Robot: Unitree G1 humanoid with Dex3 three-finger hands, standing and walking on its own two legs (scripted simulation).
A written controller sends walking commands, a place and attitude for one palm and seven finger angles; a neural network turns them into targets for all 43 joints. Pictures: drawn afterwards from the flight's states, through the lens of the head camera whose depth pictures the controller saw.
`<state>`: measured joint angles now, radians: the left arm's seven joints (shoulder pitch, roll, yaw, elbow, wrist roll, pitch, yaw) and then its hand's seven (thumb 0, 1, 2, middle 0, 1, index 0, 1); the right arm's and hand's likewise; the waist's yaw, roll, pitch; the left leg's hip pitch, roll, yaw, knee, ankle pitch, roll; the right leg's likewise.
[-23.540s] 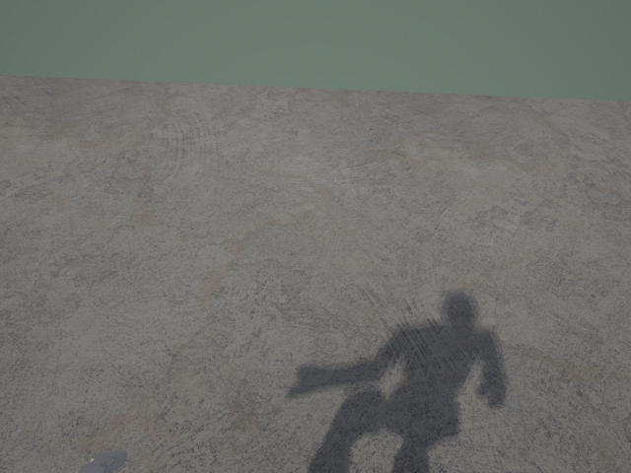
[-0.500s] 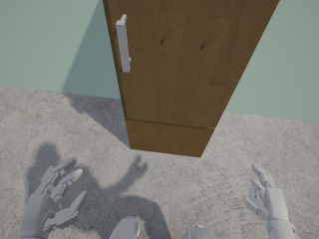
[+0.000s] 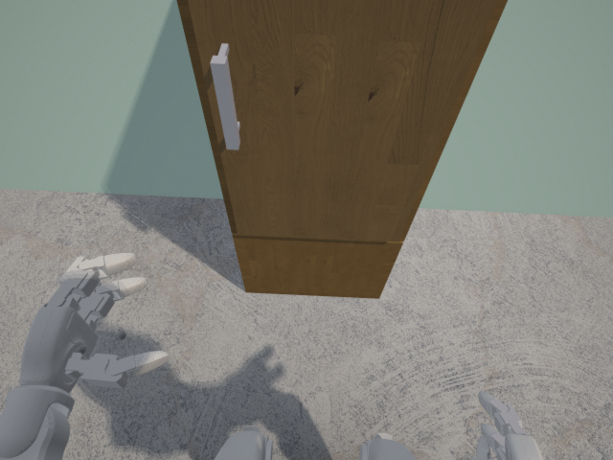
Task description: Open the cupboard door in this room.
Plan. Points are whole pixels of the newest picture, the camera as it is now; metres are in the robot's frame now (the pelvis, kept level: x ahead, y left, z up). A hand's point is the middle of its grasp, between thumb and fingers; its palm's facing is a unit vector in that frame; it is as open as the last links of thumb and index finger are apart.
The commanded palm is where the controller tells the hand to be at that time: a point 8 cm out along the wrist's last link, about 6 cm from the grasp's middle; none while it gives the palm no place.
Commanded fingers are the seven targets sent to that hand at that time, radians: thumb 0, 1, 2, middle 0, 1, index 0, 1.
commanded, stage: raise the hand with hooked fingers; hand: left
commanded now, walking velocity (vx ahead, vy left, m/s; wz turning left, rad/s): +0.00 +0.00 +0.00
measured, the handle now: (229, 99) +0.62 +0.17 +0.10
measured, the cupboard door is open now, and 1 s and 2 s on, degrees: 0 0 0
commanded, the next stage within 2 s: move the hooked fingers beside the handle in 1.10 s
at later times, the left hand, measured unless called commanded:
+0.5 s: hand (90, 268) +0.30 +0.26 +0.11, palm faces +0.05 -1.00 -0.06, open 13.9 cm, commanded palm +0.27 +0.31 +0.11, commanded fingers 0.00 -0.50 0.30 -0.30 -1.20 -0.30 -1.20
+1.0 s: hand (99, 250) +0.31 +0.26 +0.12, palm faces +0.05 -1.00 -0.05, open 14.0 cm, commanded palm +0.29 +0.30 +0.12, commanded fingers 0.00 -0.50 0.30 -0.30 -1.20 -0.30 -1.20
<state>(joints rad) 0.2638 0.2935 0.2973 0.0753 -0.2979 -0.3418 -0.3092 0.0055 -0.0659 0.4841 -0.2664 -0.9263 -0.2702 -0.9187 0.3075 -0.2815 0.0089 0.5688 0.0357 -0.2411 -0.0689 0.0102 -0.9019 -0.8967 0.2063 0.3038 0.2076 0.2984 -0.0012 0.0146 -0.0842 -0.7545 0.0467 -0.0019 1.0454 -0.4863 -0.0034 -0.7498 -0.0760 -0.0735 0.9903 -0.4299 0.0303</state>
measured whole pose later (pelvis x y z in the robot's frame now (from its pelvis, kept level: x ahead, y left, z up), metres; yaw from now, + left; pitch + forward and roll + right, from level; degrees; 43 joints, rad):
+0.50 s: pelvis +0.02 +0.00 +0.02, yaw +0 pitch +8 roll -2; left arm 0.03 0.39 0.41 0.27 -0.34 -0.22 -0.45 -0.01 -0.49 0.30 -0.30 -1.20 -0.30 -1.19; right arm 0.26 -0.26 0.06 0.55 0.04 -0.22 -0.08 0.01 -0.90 -0.90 0.21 0.30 0.21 0.30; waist 0.02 0.03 -0.07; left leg -0.59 0.05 0.00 0.89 -0.45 -0.01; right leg -0.58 -0.06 -0.08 0.84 -0.40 0.03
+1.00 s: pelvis +0.02 -0.01 +0.03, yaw -1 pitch +7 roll -1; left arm -0.05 0.40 0.45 0.40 -0.33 -0.25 -0.47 -0.01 -0.50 0.30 -0.30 -1.20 -0.30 -1.20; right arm 0.29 -0.28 0.03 0.56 0.04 -0.18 -0.08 0.01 -0.90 -0.90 0.21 0.30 0.21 0.30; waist 0.00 0.02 -0.06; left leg -0.53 0.06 0.02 0.82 -0.42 -0.02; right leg -0.55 -0.05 -0.06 0.79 -0.36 0.02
